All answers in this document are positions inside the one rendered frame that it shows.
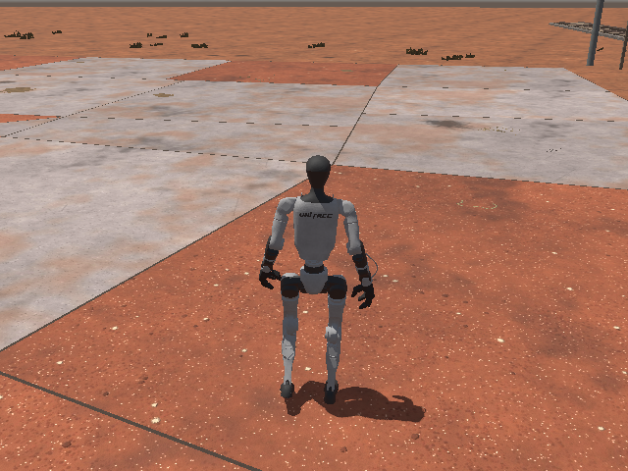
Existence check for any robot torso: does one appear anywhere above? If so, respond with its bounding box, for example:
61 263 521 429
293 192 339 294

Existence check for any robot left upper arm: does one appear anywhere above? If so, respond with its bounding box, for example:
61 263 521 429
269 197 296 251

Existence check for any left robot hand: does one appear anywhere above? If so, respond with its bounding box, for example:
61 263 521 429
259 269 282 289

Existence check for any left robot forearm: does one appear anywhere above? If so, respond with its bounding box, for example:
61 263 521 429
261 235 279 273

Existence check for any right robot hand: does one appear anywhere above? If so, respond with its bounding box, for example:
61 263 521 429
351 283 375 309

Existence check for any robot right upper arm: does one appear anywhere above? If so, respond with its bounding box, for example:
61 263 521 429
337 199 362 255

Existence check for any robot head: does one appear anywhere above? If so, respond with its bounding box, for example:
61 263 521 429
300 155 334 203

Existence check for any right robot forearm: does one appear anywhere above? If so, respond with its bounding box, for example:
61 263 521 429
352 240 373 287

